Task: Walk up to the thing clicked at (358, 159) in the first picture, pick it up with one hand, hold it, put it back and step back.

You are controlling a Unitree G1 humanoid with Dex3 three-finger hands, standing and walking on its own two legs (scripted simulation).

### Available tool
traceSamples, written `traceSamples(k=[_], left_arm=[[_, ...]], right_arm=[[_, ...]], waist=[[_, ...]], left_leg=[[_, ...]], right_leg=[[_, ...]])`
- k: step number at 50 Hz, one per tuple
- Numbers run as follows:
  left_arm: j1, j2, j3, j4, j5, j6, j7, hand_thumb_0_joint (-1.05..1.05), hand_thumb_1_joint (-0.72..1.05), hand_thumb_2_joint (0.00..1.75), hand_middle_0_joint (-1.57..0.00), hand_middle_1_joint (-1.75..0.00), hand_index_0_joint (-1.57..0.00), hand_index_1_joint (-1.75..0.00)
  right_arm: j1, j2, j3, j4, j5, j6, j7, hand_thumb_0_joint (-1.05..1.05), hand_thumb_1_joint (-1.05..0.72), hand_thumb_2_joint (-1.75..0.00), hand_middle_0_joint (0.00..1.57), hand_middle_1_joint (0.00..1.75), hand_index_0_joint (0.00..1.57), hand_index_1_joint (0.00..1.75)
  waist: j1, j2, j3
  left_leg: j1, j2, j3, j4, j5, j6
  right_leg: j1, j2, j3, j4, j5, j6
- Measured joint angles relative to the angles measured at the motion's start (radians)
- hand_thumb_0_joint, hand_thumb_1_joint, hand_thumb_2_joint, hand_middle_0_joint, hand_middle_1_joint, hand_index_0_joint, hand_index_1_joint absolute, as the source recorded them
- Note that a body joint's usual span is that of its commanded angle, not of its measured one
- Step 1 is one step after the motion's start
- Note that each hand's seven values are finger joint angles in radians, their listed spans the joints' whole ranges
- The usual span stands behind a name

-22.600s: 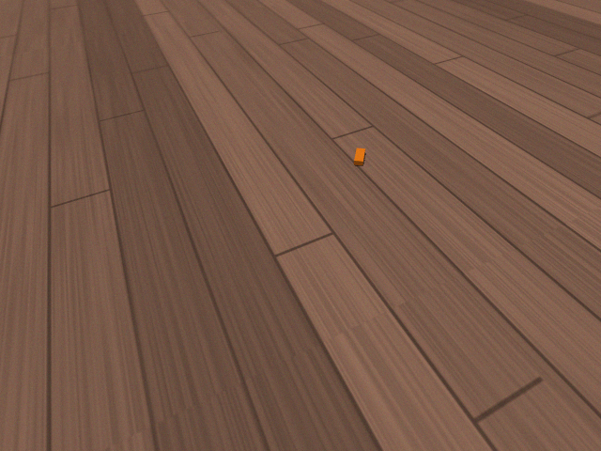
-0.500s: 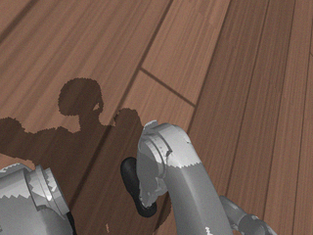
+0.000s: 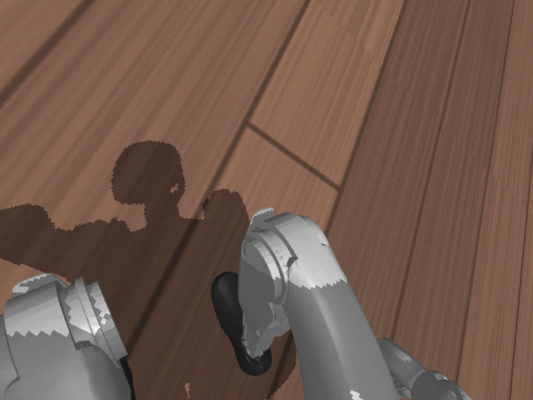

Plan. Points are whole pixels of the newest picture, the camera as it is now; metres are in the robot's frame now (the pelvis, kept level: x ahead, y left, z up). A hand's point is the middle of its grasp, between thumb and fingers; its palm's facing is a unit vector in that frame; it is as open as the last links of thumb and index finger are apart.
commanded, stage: settle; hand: left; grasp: from above
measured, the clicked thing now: out of the picture +0.44 +0.41 -0.27
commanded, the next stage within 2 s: lift in 0.62 s
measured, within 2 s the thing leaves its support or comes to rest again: neither
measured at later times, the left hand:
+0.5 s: hand out of the picture +0.42 +0.41 -0.14, palm faces -0.42 -0.14 -0.90, open 7.8 cm
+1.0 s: hand out of the picture +0.40 +0.40 -0.08, palm faces -0.45 -0.15 -0.88, open 7.8 cm
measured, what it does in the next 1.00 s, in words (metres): stands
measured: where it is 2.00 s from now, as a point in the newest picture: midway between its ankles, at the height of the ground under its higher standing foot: (189, 374)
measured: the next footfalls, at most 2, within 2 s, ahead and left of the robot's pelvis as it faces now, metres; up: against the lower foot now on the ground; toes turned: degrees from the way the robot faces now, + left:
none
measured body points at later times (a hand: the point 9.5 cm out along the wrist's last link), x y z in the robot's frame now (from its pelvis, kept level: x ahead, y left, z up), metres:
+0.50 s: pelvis +0.00 +0.00 +0.02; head +0.24 +0.12 +0.38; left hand +0.44 +0.41 -0.09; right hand +0.11 -0.26 -0.07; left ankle +0.06 +0.12 -0.27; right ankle +0.11 -0.11 -0.27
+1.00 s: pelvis -0.01 -0.01 +0.05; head +0.22 +0.10 +0.42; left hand +0.42 +0.41 -0.03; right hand +0.09 -0.27 -0.06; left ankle +0.06 +0.12 -0.27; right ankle +0.11 -0.11 -0.27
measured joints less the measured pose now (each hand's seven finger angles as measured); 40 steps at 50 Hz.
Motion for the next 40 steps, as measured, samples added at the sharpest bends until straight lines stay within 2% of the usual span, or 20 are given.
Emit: traceSamples(k=[3,7,11,15,22,30,37,40], left_arm=[[0.021,-0.021,0.015,-0.031,-0.008,0.016,-0.023,0.02,0.35,0.15,-0.78,-0.5,-0.88,-0.37],[0.041,-0.06,-0.001,-0.091,-0.037,0.037,-0.067,0.02,0.35,0.14,-0.79,-0.47,-0.89,-0.35],[0.05,-0.084,0.004,-0.119,-0.054,0.048,-0.116,0.02,0.36,0.13,-0.79,-0.46,-0.89,-0.34],[0.049,-0.111,-0.028,-0.156,-0.076,0.057,-0.176,0.02,0.36,0.13,-0.79,-0.46,-0.89,-0.34],[0.048,-0.149,-0.035,-0.221,-0.076,0.03,-0.245,0.02,0.35,0.14,-0.8,-0.46,-0.89,-0.35],[0.051,-0.174,-0.034,-0.266,-0.057,0.024,-0.286,0.01,0.34,0.15,-0.81,-0.45,-0.89,-0.36],[0.053,-0.187,-0.038,-0.298,-0.056,0.027,-0.319,0.01,0.33,0.17,-0.81,-0.46,-0.89,-0.37],[0.065,-0.2,-0.038,-0.322,-0.068,0.033,-0.334,0.01,0.34,0.17,-0.8,-0.46,-0.88,-0.36]], right_arm=[[0.007,0.003,-0.019,-0.001,0.007,0.008,0.006,0.0,-0.9,-0.9,0.2,0.3,0.2,0.3],[0.015,0.005,-0.046,-0.002,0.022,0.02,0.011,0.0,-0.9,-0.9,0.2,0.3,0.2,0.3],[0.013,0.006,-0.075,-0.004,0.044,0.036,0.014,0.0,-0.9,-0.9,0.2,0.3,0.2,0.3],[0.018,0.007,-0.105,-0.006,0.067,0.06,0.007,0.0,-0.9,-0.9,0.2,0.3,0.2,0.3],[0.034,0.016,-0.134,0.0,0.095,0.111,-0.012,0.0,-0.9,-0.9,0.2,0.3,0.2,0.3],[0.057,0.029,-0.155,0.007,0.115,0.163,-0.034,0.0,-0.9,-0.9,0.2,0.3,0.2,0.3],[0.077,0.038,-0.171,0.01,0.126,0.193,-0.056,0.0,-0.9,-0.9,0.2,0.3,0.2,0.3],[0.087,0.042,-0.182,0.012,0.132,0.202,-0.064,0.0,-0.9,-0.9,0.2,0.3,0.2,0.3]], waist=[[0.007,0.02,-0.02],[0.028,0.047,-0.046],[0.042,0.074,-0.068],[0.061,0.095,-0.086],[0.082,0.117,-0.113],[0.091,0.131,-0.139],[0.097,0.144,-0.156],[0.103,0.151,-0.165]], left_leg=[[-0.002,-0.002,0.005,-0.008,-0.001,-0.001],[-0.001,-0.003,0.018,-0.025,0.002,-0.002],[0.002,-0.003,0.035,-0.043,0.011,0.0],[0.003,-0.002,0.052,-0.061,0.022,0.003],[0.006,-0.006,0.071,-0.086,0.037,0.005],[0.008,-0.011,0.088,-0.109,0.05,0.007],[0.008,-0.015,0.102,-0.131,0.065,0.009],[0.013,-0.017,0.108,-0.144,0.069,0.01]], right_leg=[[-0.002,-0.003,0.003,-0.004,-0.005,-0.002],[-0.005,-0.008,0.013,-0.011,-0.008,-0.006],[-0.007,-0.013,0.025,-0.017,-0.006,-0.008],[-0.011,-0.016,0.039,-0.024,0.0,-0.009],[-0.011,-0.023,0.053,-0.035,0.004,-0.011],[-0.011,-0.031,0.066,-0.046,0.007,-0.012],[-0.011,-0.037,0.077,-0.06,0.014,-0.013],[-0.007,-0.04,0.082,-0.069,0.015,-0.013]])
